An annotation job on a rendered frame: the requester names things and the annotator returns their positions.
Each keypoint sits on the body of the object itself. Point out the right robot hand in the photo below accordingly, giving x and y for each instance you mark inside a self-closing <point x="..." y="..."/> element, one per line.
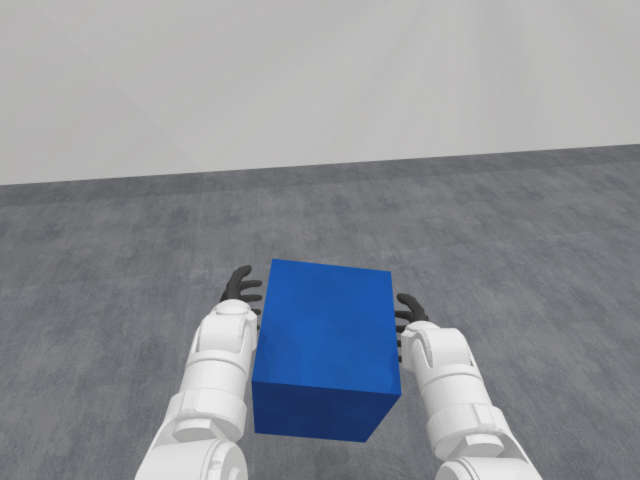
<point x="417" y="314"/>

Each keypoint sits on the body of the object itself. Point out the robot left forearm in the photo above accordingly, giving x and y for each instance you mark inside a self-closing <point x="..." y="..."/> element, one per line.
<point x="210" y="404"/>

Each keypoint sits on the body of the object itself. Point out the robot left upper arm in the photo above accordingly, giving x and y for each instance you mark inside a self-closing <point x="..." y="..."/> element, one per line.
<point x="213" y="459"/>

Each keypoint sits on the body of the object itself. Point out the robot right forearm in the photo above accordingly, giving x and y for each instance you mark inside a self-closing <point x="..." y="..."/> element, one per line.
<point x="462" y="420"/>

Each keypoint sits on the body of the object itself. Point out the left robot hand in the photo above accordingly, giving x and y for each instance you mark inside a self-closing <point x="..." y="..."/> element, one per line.
<point x="235" y="285"/>

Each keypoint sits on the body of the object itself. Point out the carton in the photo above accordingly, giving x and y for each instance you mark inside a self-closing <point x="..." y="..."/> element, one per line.
<point x="326" y="364"/>

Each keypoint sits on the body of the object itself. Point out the robot right upper arm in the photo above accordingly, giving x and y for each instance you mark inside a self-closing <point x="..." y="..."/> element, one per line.
<point x="486" y="468"/>

